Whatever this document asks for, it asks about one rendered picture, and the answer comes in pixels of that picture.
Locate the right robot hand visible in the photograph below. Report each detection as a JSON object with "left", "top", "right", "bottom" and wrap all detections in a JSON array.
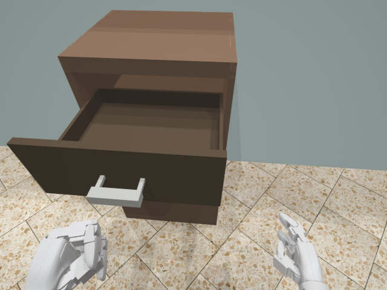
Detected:
[{"left": 273, "top": 212, "right": 324, "bottom": 287}]

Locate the handle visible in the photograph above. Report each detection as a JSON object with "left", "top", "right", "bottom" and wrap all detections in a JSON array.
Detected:
[{"left": 86, "top": 175, "right": 145, "bottom": 208}]

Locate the left robot hand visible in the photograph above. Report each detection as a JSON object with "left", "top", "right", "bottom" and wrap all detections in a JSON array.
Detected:
[{"left": 24, "top": 219, "right": 108, "bottom": 290}]

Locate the drawer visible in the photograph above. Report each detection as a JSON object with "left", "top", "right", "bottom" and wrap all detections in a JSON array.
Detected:
[{"left": 7, "top": 87, "right": 227, "bottom": 207}]

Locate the cabinet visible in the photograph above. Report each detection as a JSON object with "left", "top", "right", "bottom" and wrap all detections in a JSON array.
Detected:
[{"left": 58, "top": 10, "right": 237, "bottom": 225}]

